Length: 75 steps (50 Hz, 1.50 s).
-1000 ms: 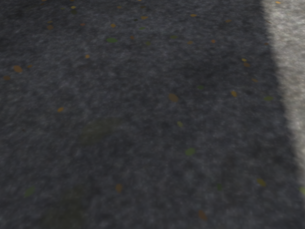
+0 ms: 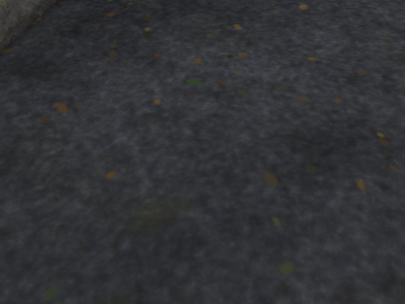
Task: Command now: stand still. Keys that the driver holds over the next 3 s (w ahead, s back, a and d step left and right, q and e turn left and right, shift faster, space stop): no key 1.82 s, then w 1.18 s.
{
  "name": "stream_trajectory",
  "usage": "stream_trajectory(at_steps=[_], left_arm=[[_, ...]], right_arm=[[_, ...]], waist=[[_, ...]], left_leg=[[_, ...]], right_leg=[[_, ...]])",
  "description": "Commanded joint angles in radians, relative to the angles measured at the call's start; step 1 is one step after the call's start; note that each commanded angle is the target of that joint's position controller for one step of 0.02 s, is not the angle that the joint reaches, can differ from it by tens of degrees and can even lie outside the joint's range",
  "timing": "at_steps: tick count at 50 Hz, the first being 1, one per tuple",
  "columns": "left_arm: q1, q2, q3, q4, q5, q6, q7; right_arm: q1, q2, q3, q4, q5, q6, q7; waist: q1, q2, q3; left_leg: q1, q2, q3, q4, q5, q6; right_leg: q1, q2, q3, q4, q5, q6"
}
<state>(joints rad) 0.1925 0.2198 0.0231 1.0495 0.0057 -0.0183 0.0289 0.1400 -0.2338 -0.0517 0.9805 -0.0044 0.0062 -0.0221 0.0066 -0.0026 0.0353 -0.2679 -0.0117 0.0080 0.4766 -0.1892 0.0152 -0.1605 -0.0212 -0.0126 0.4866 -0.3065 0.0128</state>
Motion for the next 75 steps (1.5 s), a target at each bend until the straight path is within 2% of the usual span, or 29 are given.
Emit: stream_trajectory(at_steps=[1,15,30,51,75], left_arm=[[0.028,0.121,0.020,-0.020,-0.001,-0.003,0.003],[0.049,0.106,0.014,0.010,0.001,0.006,0.007],[0.114,0.085,0.005,0.032,0.000,0.002,0.014],[0.197,0.054,0.001,0.040,-0.002,-0.002,0.017],[0.245,0.031,0.004,0.036,-0.004,-0.004,0.017]], right_arm=[[-0.021,-0.100,-0.017,-0.022,0.002,-0.007,-0.006],[-0.034,-0.102,-0.011,0.063,0.005,0.001,-0.015],[-0.019,-0.089,-0.003,0.111,0.006,0.004,-0.017],[0.031,-0.070,0.006,0.130,0.008,0.004,-0.022],[0.077,-0.054,0.009,0.128,0.010,0.002,-0.026]], waist=[[0.004,0.008,-0.052],[-0.002,-0.002,-0.029],[-0.007,0.004,-0.007],[-0.009,0.001,0.007],[-0.009,-0.001,0.017]], left_leg=[[0.127,0.051,-0.055,-0.041,0.202,0.035],[0.129,0.051,-0.052,-0.049,0.173,0.032],[0.110,0.046,-0.049,-0.062,0.109,0.029],[0.097,0.043,-0.045,-0.058,0.105,0.027],[0.095,0.041,-0.040,-0.046,0.123,0.022]], right_leg=[[-0.077,-0.039,0.035,-0.100,0.167,-0.027],[-0.071,-0.024,0.018,-0.116,0.146,-0.022],[-0.090,-0.016,0.010,-0.122,0.091,-0.020],[-0.101,-0.011,0.008,-0.122,0.089,-0.022],[-0.103,-0.009,0.010,-0.119,0.106,-0.026]])
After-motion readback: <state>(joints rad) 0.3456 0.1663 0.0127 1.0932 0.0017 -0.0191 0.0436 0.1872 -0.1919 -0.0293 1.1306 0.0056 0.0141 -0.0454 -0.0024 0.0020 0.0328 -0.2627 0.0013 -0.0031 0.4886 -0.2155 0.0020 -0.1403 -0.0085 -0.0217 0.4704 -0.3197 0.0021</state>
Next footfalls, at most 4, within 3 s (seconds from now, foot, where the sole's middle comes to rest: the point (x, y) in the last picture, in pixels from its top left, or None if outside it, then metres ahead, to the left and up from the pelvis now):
2.56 right None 0.49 -0.11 -0.77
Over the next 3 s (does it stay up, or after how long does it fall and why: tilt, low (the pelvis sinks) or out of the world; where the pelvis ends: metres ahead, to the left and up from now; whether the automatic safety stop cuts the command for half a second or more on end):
stays up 0.54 -0.02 0.01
